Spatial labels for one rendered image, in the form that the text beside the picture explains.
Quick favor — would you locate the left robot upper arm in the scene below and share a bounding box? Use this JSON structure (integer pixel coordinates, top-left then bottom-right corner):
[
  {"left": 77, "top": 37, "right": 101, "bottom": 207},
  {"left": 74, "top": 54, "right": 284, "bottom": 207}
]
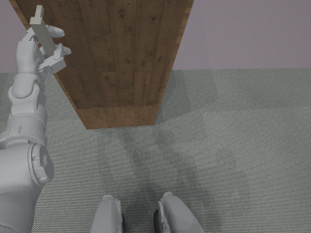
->
[{"left": 0, "top": 143, "right": 54, "bottom": 233}]

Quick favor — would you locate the left robot hand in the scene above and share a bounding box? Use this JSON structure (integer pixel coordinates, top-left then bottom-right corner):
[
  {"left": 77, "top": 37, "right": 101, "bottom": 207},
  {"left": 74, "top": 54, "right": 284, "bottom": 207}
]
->
[{"left": 16, "top": 24, "right": 72, "bottom": 82}]

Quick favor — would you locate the handle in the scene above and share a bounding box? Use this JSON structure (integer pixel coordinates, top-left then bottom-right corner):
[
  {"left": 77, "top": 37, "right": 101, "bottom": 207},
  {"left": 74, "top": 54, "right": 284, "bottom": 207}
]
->
[{"left": 29, "top": 5, "right": 56, "bottom": 57}]

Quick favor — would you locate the left robot thigh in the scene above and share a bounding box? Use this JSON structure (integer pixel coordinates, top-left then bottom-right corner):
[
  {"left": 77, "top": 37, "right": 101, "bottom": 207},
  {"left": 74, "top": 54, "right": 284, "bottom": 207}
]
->
[{"left": 89, "top": 198, "right": 122, "bottom": 233}]

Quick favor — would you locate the left robot forearm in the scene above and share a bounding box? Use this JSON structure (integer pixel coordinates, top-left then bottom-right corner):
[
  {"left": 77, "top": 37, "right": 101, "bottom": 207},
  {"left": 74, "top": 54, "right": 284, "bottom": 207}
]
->
[{"left": 0, "top": 73, "right": 48, "bottom": 150}]

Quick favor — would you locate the right robot thigh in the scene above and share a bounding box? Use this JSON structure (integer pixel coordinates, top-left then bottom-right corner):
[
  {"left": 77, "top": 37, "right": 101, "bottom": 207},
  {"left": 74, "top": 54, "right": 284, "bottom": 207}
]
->
[{"left": 157, "top": 195, "right": 205, "bottom": 233}]

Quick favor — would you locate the cupboard door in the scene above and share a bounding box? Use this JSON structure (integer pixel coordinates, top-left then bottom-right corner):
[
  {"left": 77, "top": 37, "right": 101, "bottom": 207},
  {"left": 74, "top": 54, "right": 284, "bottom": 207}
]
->
[{"left": 15, "top": 0, "right": 189, "bottom": 110}]

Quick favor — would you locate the robot thigh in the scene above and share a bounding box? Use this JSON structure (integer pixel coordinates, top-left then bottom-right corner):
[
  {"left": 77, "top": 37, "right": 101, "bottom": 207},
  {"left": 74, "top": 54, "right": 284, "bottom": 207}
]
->
[
  {"left": 157, "top": 195, "right": 205, "bottom": 233},
  {"left": 89, "top": 198, "right": 122, "bottom": 233}
]

